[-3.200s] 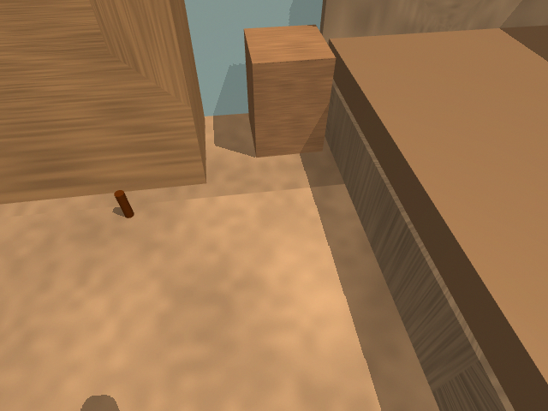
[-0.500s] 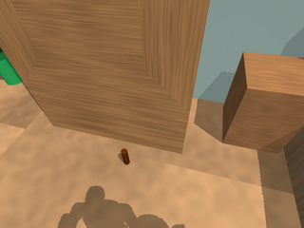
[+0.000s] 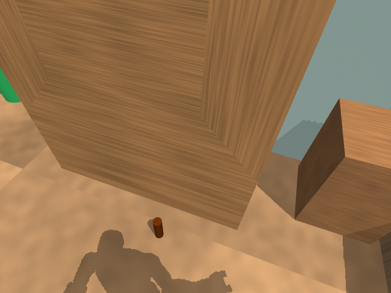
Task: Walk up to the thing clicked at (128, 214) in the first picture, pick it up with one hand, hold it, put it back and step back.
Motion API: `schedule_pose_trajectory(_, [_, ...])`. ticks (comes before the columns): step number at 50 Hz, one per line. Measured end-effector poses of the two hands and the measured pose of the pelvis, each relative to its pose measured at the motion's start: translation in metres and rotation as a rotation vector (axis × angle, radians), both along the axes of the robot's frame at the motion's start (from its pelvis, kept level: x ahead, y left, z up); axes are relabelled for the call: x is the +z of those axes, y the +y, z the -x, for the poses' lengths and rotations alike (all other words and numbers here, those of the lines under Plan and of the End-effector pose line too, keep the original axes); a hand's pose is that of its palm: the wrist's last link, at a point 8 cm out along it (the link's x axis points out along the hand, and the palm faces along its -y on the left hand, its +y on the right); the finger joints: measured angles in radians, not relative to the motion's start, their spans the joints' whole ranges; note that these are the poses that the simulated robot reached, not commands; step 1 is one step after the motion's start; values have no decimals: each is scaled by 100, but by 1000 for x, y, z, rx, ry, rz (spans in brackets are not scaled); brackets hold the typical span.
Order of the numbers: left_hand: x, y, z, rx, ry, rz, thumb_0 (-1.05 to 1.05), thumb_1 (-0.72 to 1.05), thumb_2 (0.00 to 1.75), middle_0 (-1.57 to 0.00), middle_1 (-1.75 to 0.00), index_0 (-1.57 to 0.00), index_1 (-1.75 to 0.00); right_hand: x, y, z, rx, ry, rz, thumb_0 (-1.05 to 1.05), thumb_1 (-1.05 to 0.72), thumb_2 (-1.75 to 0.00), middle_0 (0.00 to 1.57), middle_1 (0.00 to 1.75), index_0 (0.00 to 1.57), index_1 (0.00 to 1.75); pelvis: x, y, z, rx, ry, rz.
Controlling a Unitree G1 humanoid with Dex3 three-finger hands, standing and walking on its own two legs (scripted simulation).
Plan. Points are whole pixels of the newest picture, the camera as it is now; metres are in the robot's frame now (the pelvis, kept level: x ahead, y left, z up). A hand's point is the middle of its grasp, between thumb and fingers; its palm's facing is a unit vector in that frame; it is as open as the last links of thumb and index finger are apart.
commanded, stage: walk up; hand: left
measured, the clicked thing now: (158, 228) +0.54 +0.18 -0.68
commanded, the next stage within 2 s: stand in 1.98 s
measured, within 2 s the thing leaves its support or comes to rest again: neither
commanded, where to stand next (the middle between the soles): +0.20 -0.01 m, yaw -2 degrees
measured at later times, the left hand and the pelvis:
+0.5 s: hand (88, 279) +0.19 +0.25 -0.12, palm faces -0.06 -0.91 -0.41, open 7.4 cm; pelvis +0.11 -0.02 +0.00, yaw -1 degrees
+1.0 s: hand (89, 272) +0.21 +0.25 -0.14, palm faces -0.03 -0.94 -0.34, open 7.4 cm; pelvis +0.15 +0.00 +0.01, yaw +0 degrees
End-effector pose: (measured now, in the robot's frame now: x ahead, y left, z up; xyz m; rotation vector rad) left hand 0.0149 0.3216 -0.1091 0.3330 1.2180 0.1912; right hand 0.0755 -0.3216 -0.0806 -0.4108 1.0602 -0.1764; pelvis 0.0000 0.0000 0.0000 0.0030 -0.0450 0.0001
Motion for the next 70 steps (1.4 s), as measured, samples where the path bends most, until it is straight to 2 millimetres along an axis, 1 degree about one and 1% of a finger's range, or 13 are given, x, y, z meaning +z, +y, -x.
schedule_pose_trajectory(5, [1, -2, -50, -33, -3, 14, 1, 90, 90, -20, -30, -20, -30, 12, 9, -20, -24, -13, -3, 0, -90, -90, 21, 30, 21, 30, 9, 1, -29, -9, -5, -2])
schedule_pose_trajectory(9, [8, -8, -88, -62, -25, 19, 1, 90, 90, -20, -30, -20, -30, 10, 5, -28, -41, 23, -7, 0, -90, -90, 21, 30, 21, 30, 12, -2, -51, -15, -4, -8])
schedule_pose_trajectory(15, [12, -23, -140, -88, -71, -35, 1, 90, 90, -20, -30, -20, -30, -18, -14, -46, -76, 77, -33, 0, -90, -90, 21, 30, 21, 30, 0, -19, -82, -16, -6, -13])
schedule_pose_trajectory(18, [11, -32, -156, -85, -99, -53, 1, 90, 90, -20, -30, -20, -30, -35, -19, -60, -90, 97, -50, 1, -90, -90, 21, 30, 21, 30, -7, -26, -91, -19, -13, 2])
schedule_pose_trajectory(22, [21, -38, -164, -79, -121, -53, 1, 90, 90, -20, -30, -21, -30, -39, -15, -80, -72, 105, -67, 1, -90, -90, 21, 30, 20, 30, -2, -25, -99, -14, -15, -6])
schedule_pose_trajectory(26, [24, -30, -166, -73, -115, -60, 0, 90, 90, -20, -30, -21, -30, -34, -9, -95, -50, 102, -67, 1, -90, -90, 21, 30, 20, 30, 1, -19, -107, -10, -6, -4])
schedule_pose_trajectory(31, [7, -7, -169, -36, -83, -55, 1, 90, 90, -20, -30, -21, -30, -33, -1, -100, -61, 102, -26, 0, -90, -90, 21, 30, 20, 30, -7, -4, -117, -7, -10, -6])
schedule_pose_trajectory(35, [-1, -3, -173, -12, -39, -32, 1, 90, 90, -20, -30, -20, -30, -26, 9, -101, -81, 116, -22, 1, -90, -90, 21, 30, 20, 30, -3, 1, -125, -8, -6, -3])
schedule_pose_trajectory(44, [-2, -14, -174, 5, 27, 5, 1, 90, 90, -20, -30, -20, -30, -21, 21, -136, -66, 109, -54, 1, -90, -90, 21, 30, 21, 30, 8, 0, -140, -10, -4, 13])
schedule_pose_trajectory(50, [4, -23, -186, 10, 24, 15, 1, 90, 90, -20, -30, -20, -30, -17, 25, -166, -47, 79, -76, 1, -90, -90, 21, 30, 21, 30, 15, -2, -147, -8, -1, 10])
schedule_pose_trajectory(55, [10, -26, -201, 10, 8, 14, 1, 90, 90, -20, -30, -20, -30, -13, 25, -183, -49, 56, -83, 1, -90, -90, 21, 30, 21, 30, 20, -3, -152, -9, 0, 6])
schedule_pose_trajectory(62, [16, -28, -220, -1, -14, 13, 1, 90, 90, -20, -30, -20, -30, -9, 21, -186, -69, 65, -81, 0, -90, -90, 21, 30, 20, 30, 24, -4, -156, -14, 1, 4])
schedule_pose_trajectory(70, [17, -29, -231, -14, -12, 17, 1, 90, 90, -20, -30, -20, -30, -10, 18, -168, -106, 114, -72, 0, -90, -90, 21, 30, 20, 30, 26, -3, -161, -18, 4, 3])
